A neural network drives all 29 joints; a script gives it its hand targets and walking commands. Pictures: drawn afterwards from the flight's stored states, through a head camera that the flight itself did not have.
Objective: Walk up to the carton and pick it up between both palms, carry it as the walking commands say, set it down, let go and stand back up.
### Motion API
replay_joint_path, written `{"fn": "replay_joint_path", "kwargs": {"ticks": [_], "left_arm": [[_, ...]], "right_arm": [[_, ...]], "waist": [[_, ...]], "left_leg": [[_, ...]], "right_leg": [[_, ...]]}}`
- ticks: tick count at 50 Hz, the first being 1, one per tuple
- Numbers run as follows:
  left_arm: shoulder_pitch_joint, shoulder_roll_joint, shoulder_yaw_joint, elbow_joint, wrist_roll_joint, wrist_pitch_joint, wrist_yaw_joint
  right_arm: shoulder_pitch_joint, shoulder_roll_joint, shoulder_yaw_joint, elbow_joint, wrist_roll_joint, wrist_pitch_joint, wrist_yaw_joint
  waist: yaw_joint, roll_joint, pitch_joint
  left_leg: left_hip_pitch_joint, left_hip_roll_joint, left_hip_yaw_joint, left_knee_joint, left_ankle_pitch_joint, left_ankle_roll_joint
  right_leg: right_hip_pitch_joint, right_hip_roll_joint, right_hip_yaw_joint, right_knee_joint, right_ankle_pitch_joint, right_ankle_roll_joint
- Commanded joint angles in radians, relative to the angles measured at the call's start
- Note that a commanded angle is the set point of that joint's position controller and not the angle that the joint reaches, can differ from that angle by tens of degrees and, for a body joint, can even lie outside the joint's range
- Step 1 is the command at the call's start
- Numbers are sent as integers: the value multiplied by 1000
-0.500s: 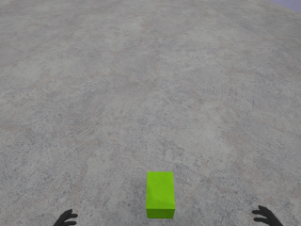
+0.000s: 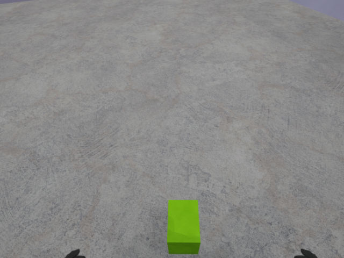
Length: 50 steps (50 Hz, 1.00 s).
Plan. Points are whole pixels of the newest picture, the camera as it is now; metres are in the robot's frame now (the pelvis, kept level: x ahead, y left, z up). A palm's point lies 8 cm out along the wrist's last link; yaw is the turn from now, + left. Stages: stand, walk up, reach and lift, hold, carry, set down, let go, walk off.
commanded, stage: stand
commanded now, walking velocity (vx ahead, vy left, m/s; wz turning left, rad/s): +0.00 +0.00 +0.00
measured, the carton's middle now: (183, 227) +0.43 +0.00 -0.67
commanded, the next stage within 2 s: none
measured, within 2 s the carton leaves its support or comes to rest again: neither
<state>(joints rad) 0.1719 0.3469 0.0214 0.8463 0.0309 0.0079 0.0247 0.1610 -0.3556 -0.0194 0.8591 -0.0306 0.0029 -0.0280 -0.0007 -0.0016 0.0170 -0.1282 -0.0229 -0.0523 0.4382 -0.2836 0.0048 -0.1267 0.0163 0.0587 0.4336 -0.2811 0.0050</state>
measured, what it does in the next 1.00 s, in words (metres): stands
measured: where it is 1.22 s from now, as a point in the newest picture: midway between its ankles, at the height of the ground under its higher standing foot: outside the picture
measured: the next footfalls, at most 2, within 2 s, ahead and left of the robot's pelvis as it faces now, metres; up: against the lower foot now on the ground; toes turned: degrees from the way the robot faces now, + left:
none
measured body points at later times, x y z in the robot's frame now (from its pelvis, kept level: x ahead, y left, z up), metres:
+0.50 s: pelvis -0.02 +0.00 +0.00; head -0.02 +0.00 +0.45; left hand +0.09 +0.31 -0.11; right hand +0.09 -0.31 -0.11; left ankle -0.03 +0.12 -0.74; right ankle -0.03 -0.13 -0.74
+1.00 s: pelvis -0.02 +0.00 +0.01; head -0.02 +0.00 +0.46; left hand +0.08 +0.31 -0.11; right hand +0.08 -0.32 -0.11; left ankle -0.03 +0.12 -0.74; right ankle -0.03 -0.13 -0.74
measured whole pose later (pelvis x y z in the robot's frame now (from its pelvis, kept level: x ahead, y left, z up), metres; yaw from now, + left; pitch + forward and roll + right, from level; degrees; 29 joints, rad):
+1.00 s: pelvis -0.02 +0.00 +0.01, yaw +0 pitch -3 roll +0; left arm 0.14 0.39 0.00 1.01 0.02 -0.01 0.01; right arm 0.13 -0.39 -0.01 1.02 -0.02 -0.01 -0.01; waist 0.00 0.00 0.03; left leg -0.10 -0.02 -0.05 0.35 -0.21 0.00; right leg -0.10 0.01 0.06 0.35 -0.21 0.01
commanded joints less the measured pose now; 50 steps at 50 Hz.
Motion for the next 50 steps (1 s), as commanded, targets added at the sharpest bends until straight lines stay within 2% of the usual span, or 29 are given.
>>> {"fn": "replay_joint_path", "kwargs": {"ticks": [1,23,50], "left_arm": [[-26,154,33,-39,-1,-13,3],[-43,184,18,60,-8,-19,-4],[-64,206,8,123,-14,-24,-8]], "right_arm": [[-32,-160,-33,-38,1,-13,-4],[-51,-187,-23,63,8,-17,4],[-63,-203,-18,120,14,-21,9]], "waist": [[0,1,-39],[1,0,-10],[3,1,-11]], "left_leg": [[11,101,-70,-55,306,7],[10,112,-82,-114,219,10],[20,123,-84,-135,221,14]], "right_leg": [[5,-92,64,-54,276,-16],[7,-106,80,-113,206,-20],[14,-116,81,-131,213,-23]]}}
